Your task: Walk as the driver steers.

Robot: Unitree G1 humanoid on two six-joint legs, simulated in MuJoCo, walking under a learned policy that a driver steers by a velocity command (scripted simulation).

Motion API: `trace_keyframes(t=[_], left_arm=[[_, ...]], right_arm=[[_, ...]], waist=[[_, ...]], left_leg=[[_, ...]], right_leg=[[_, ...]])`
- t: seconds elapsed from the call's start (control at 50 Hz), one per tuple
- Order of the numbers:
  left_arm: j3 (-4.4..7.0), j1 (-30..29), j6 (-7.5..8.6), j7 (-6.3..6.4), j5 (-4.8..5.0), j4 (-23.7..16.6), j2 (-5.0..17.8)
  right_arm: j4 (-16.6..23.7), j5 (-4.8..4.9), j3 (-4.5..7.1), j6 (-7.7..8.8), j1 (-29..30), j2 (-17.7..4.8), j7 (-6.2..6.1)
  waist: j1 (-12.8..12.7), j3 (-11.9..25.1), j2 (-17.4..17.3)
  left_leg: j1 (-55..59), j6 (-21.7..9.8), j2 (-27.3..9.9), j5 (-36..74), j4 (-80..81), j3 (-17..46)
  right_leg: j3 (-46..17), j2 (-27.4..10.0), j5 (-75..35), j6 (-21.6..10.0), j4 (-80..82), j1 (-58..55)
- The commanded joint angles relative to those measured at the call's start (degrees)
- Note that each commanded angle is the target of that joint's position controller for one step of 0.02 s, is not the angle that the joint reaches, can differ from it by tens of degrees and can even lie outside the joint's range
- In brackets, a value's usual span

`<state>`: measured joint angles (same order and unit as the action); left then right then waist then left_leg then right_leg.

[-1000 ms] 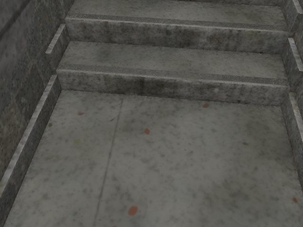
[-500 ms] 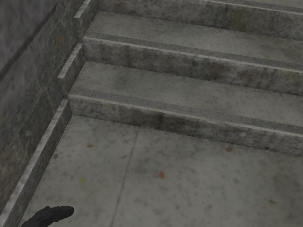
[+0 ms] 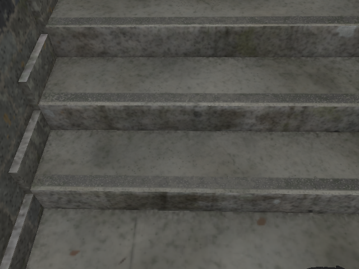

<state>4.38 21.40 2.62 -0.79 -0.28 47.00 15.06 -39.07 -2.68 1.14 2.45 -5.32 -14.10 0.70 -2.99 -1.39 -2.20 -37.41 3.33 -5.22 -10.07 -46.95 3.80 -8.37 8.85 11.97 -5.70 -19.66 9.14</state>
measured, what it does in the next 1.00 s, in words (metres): walks ahead: left foot, then right foot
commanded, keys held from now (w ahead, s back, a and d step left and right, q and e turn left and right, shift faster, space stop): w+e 0.28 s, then w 0.24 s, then w+q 0.28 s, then q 0.20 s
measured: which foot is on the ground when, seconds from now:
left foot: up 0.00-0.12, down 0.14-0.62, up 0.64-1.00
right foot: down 0.00-0.16, up 0.18-0.60, down 0.62-1.00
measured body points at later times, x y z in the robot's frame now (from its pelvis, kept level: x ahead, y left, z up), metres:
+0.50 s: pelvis +0.25 +0.02 +0.00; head +0.28 +0.03 +0.45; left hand +0.50 +0.21 -0.10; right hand +0.18 -0.24 -0.12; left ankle +0.21 +0.14 -0.74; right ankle +0.33 -0.13 -0.70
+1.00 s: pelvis +0.45 -0.06 +0.00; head +0.47 -0.08 +0.45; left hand +0.49 +0.20 -0.12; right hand +0.56 -0.32 -0.13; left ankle +0.50 +0.04 -0.57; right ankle +0.39 -0.13 -0.74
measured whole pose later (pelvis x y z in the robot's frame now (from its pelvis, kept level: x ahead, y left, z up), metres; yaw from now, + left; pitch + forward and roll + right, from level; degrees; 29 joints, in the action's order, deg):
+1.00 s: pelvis +0.45 -0.06 +0.00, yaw -5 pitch +0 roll +0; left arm 1.5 22.5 4.3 2.6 -2.3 51.8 12.5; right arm -47.1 -2.2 3.4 -1.3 -9.4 -13.0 -0.7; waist -1.2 -0.8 -2.0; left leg -46.5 -0.7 -0.6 -20.6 -88.8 -3.0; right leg 11.9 -0.5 14.4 -2.9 -16.6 2.9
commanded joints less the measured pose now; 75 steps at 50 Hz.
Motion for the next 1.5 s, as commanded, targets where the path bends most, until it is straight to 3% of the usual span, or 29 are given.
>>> trace_keyframes(t=[0.02,0.14,0.16,0.18,0.22,0.26,0.3,0.5,0.6,0.62,0.64,0.66,0.68,0.74,0.88,0.98,1.06,1.18,1.22,1.26,1.28,1.3,1.32,1.34,1.36,1.38,1.4,1.44,1.5], left_arm=[[2.56,1.6,0.48,0.03,-0.08,-3.8,9.4],[2.27,-0.3,0.77,0.20,-0.18,-5.2,8.8],[1.24,-0.9,1.66,0.01,0.34,-6.4,5.6],[1.11,3.4,1.48,0.26,1.60,-8.5,4.5],[1.63,0.1,0.01,0.29,-1.43,-6.5,8.7],[1.24,-3.6,-0.56,-0.87,-1.59,-6.9,6.7],[1.11,-4.4,-1.66,-1.35,-1.87,-6.4,6.7],[-1.93,-17.8,-0.56,-2.66,-2.25,-10.6,2.1],[-1.33,-11.5,0.77,0.29,-2.71,-7.1,5.0],[-0.60,-4.0,1.55,1.08,-3.40,-4.4,7.0],[0.39,4.1,2.20,1.74,-5.11,-4.7,12.5],[1.47,3.7,1.75,1.52,-4.16,-4.2,16.2],[0.69,0.3,1.23,1.20,-2.43,-3.9,11.7],[-1.67,-7.1,2.08,1.15,-1.61,-4.5,4.0],[-1.45,-1.9,3.86,2.51,-0.95,0.6,4.1],[-1.61,5.6,1.61,3.92,-2.36,3.6,3.9],[-1.24,10.1,1.24,4.68,-3.27,4.7,3.9],[-2.22,8.7,1.17,3.74,-1.87,8.1,3.4],[-1.96,3.3,0.40,4.15,-0.98,6.4,6.0],[-0.48,-0.6,0.47,2.98,1.17,3.0,12.3],[0.76,-4.9,0.67,1.54,2.90,0.7,15.8],[1.32,-6.8,1.27,0.15,4.08,-1.6,15.9],[-0.47,-6.1,1.97,-1.79,3.12,-7.5,7.5],[-0.51,-1.3,1.59,-2.89,-0.48,-6.5,6.9],[-1.35,-0.8,0.38,-2.29,-0.44,-7.9,2.5],[-1.31,-7.3,0.20,-0.37,1.64,-8.6,4.6],[-2.07,-9.2,0.15,1.23,0.59,-10.3,1.8],[-2.75,-7.4,-0.46,2.06,0.26,-11.7,0.3],[-5.29,-6.6,-1.32,1.76,-0.11,-13.2,-4.1]], right_arm=[[4.9,0.63,0.65,0.84,5.5,-4.5,0.06],[1.7,0.45,2.44,3.44,-6.9,-8.7,-1.60],[1.3,-0.54,3.67,4.00,-15.2,-13.3,-2.46],[0.8,-0.53,4.87,3.02,-16.3,-18.1,-2.61],[1.0,0.66,3.42,2.17,-12.7,-9.3,-1.86],[0.3,0.31,2.63,2.44,-10.7,-6.5,-1.48],[-1.1,1.66,2.36,3.54,-11.5,-6.4,-1.88],[-7.9,2.05,2.49,5.23,-13.6,-8.2,-0.92],[-11.0,3.56,2.82,4.07,-16.4,-10.4,-0.99],[-10.6,3.89,1.97,3.99,-16.0,-8.7,-0.80],[-8.0,3.83,0.64,3.76,-17.5,-4.5,-0.16],[-9.2,3.80,0.96,2.95,-23.6,-4.1,-0.30],[-10.8,2.41,1.87,1.78,-21.1,-6.6,-0.58],[-10.5,1.03,1.39,1.11,-15.0,-3.7,-0.29],[-9.2,-0.19,1.61,-1.66,-11.5,-1.0,-0.16],[-3.0,0.77,2.67,-3.79,-0.6,0.1,-1.77],[1.3,-0.53,3.05,-4.20,5.6,1.6,-3.43],[15.9,0.96,-1.19,-4.97,21.7,7.1,-3.47],[16.5,2.17,-2.71,-5.34,14.2,8.5,-1.36],[10.9,2.53,-0.42,-6.00,-0.2,3.9,-0.72],[7.6,2.19,0.83,-5.26,-12.8,0.1,-0.18],[6.0,1.05,2.94,-4.26,-19.0,-5.5,0.11],[7.1,1.04,6.10,-3.94,-13.1,-17.0,-0.66],[9.1,1.48,7.47,-4.87,-9.8,-16.7,-2.05],[8.2,0.83,6.37,-5.08,-5.2,-13.2,-2.31],[10.5,0.32,3.36,-2.42,-3.0,-8.7,-1.20],[8.3,1.75,2.84,-1.75,-1.7,-5.3,-1.27],[5.6,2.10,1.95,-0.48,-0.5,-3.1,-1.49],[2.1,1.65,-0.29,-0.82,-2.3,-1.6,-2.66]], waist=[[-1.3,1.9,6.7],[5.2,6.3,4.8],[9.3,12.5,-2.8],[6.7,15.7,-17.0],[5.4,6.5,-3.8],[4.3,1.8,-2.8],[4.0,0.4,-5.0],[3.9,-1.7,-4.7],[0.3,5.0,-1.7],[-2.7,10.4,0.4],[-4.9,17.8,9.6],[-1.8,19.6,18.4],[0.1,13.0,7.8],[2.8,2.9,6.8],[4.1,3.8,8.8],[1.1,-2.1,7.8],[-0.5,-3.2,6.7],[1.7,-9.4,5.5],[5.5,-2.4,6.2],[9.5,10.5,12.5],[14.7,18.2,14.9],[18.1,23.0,11.5],[13.3,24.9,-14.9],[9.5,33.1,-6.3],[5.3,26.9,-2.5],[6.6,20.8,1.5],[4.9,14.9,2.5],[-0.6,7.9,3.1],[-2.1,7.4,0.9]], left_leg=[[4.7,0.3,2.8,5.0,7.9,-2.7],[29.7,-3.8,4.2,0.1,21.6,1.0],[40.9,-7.2,-7.7,-8.3,24.2,12.2],[49.2,-13.2,-18.6,-15.5,31.4,34.5],[40.3,-13.5,-16.6,-19.7,31.2,30.2],[34.3,-11.8,-11.9,-7.1,34.1,17.4],[32.5,-9.6,-9.3,-0.5,35.7,10.7],[30.8,-10.1,-6.7,22.7,36.2,-5.3],[34.3,-9.9,-5.3,40.4,20.6,-4.5],[28.8,-8.6,-2.7,35.0,11.3,-4.9],[15.5,-7.6,2.0,12.4,-6.9,-7.5],[3.6,-7.3,9.4,-20.2,-19.2,-4.8],[2.7,-8.2,4.3,-17.1,-20.0,0.8],[4.8,-6.8,0.7,-8.1,-14.8,-0.8],[-1.8,-4.5,3.3,-3.7,-33.4,-5.7],[-21.0,-3.8,3.8,-13.2,-49.1,-5.2],[-40.8,-5.4,4.5,-24.0,-67.1,-1.3],[-44.2,-6.9,0.6,-31.0,-54.7,-8.7],[-17.8,-8.5,0.1,-18.2,-29.9,-11.6],[8.3,-10.5,8.7,-13.0,-26.0,-17.5],[21.0,-12.9,10.4,-10.4,-21.4,-14.0],[33.6,-15.5,11.8,-6.4,-7.4,-4.7],[42.7,-22.5,-8.3,21.8,14.2,33.7],[38.4,-22.2,-10.6,26.0,18.0,45.3],[29.6,-21.6,-9.8,9.2,20.0,43.3],[25.1,-20.2,-6.0,-9.0,20.6,39.8],[19.8,-16.9,-3.9,-18.9,21.3,37.8],[9.6,-12.9,-2.9,-19.4,22.9,31.8],[8.1,-9.1,-1.1,-5.1,19.9,18.2]], right_leg=[[-11.8,-13.0,-16.1,-7.0,3.8,-0.4],[-14.5,-10.2,-17.9,-1.8,-12.3,3.9],[-8.5,-6.9,-10.6,0.0,-27.0,9.4],[1.0,1.2,18.4,1.2,-38.5,23.9],[1.9,-6.4,14.3,1.2,-45.6,28.6],[2.8,-9.0,9.2,2.0,-43.0,27.0],[3.4,-9.5,5.2,2.9,-41.9,26.3],[9.0,-9.3,-5.5,4.3,-19.5,21.3],[12.9,-6.6,-4.6,0.9,-5.8,2.9],[10.6,-9.8,-7.0,-0.4,-7.2,-8.3],[-7.3,-26.4,-4.7,-3.9,-4.4,-22.0],[-26.0,-34.9,-11.0,-8.5,2.3,-24.2],[-17.7,-30.6,-5.5,-6.4,2.1,-17.3],[-3.1,-24.3,-7.5,-2.8,9.3,-4.4],[12.0,-25.5,-44.1,-6.1,6.0,-5.7],[12.5,-28.5,-31.2,-6.9,5.4,-12.6],[9.6,-33.6,-23.9,-7.6,4.6,-24.5],[19.6,-26.8,-19.5,-0.7,12.3,-15.9],[25.9,-22.4,-33.5,-0.9,13.3,-6.9],[26.4,-24.6,-77.8,-2.4,1.1,-6.9],[25.8,-24.9,-87.4,-1.1,-13.7,-6.4],[23.8,-21.2,-74.4,2.5,-33.7,1.2],[20.7,-5.5,14.7,9.3,-66.4,26.5],[3.2,-6.0,11.1,6.6,-77.5,23.1],[1.8,-7.3,5.8,6.4,-79.5,25.1],[0.1,-6.2,6.8,6.8,-79.2,31.7],[1.1,-6.9,5.0,5.8,-83.3,36.3],[0.4,-9.1,2.8,3.8,-85.6,37.0],[-0.3,-9.7,-3.6,3.0,-90.7,43.8]])
Keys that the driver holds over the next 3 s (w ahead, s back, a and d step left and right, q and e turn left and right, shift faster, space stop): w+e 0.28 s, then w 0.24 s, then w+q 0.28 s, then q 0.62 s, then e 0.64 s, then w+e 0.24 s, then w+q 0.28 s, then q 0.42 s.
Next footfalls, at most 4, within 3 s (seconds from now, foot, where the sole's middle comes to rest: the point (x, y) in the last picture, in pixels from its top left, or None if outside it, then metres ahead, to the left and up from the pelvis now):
0.14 left None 0.24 0.13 -0.78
0.62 right None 0.43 -0.14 -0.78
1.28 left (177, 165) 0.80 0.10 -0.63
2.32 right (248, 169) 0.79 -0.17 -0.63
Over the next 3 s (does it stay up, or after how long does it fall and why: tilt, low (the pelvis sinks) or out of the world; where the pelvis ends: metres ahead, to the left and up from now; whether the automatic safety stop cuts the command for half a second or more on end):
stays up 1.11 -0.13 0.30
